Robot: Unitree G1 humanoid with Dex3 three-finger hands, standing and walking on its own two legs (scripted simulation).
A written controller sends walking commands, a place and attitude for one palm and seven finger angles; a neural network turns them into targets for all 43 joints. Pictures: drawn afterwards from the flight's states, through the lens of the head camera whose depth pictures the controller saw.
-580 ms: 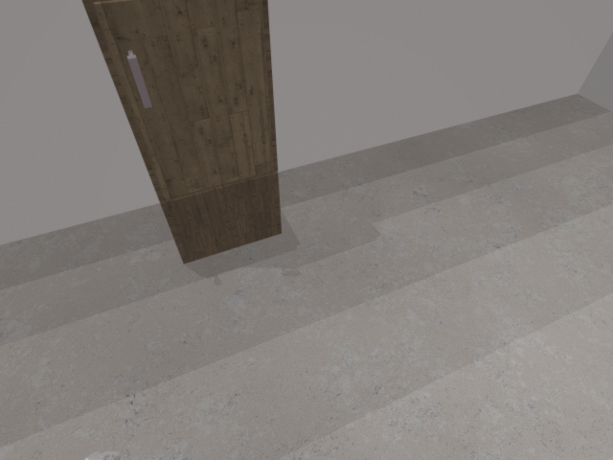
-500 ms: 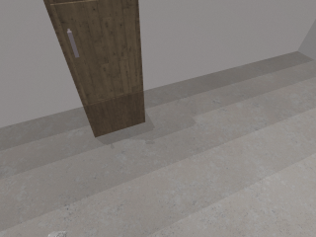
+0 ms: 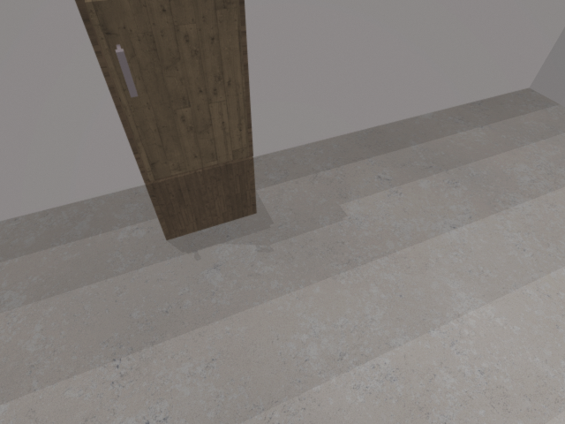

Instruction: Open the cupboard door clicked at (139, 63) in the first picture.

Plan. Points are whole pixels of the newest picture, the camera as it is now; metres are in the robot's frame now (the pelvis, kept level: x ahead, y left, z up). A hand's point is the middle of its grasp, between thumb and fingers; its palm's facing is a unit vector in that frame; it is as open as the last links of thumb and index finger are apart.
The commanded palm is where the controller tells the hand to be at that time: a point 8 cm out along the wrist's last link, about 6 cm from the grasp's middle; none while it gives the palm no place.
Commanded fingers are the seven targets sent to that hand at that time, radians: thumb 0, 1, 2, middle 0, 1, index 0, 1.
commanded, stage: stand and wait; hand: left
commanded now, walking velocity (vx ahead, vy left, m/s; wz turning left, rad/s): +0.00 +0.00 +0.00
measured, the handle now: (126, 70) +0.96 +0.50 +0.03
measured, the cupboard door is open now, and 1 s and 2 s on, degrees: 0 0 0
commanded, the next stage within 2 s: look at it before walking up in 0.28 s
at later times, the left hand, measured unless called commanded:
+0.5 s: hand out of the picture +0.07 +0.24 -0.15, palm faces -0.03 -0.94 -0.33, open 7.4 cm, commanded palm none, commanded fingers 0.00 0.90 0.90 -0.20 -0.30 -0.20 -0.30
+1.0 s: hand out of the picture +0.06 +0.25 -0.16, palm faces -0.02 -0.94 -0.33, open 7.4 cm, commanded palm none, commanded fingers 0.00 0.90 0.90 -0.20 -0.30 -0.20 -0.30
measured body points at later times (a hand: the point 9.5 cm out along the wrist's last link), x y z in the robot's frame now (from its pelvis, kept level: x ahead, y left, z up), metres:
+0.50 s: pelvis -0.01 +0.00 +0.00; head -0.01 +0.00 +0.45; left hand +0.07 +0.29 -0.13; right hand +0.07 -0.29 -0.13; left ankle -0.01 +0.13 -0.74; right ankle -0.01 -0.12 -0.74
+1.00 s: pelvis +0.00 +0.00 +0.00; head +0.00 +0.00 +0.45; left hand +0.06 +0.30 -0.13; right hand +0.08 -0.29 -0.13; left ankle -0.01 +0.13 -0.74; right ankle -0.01 -0.12 -0.74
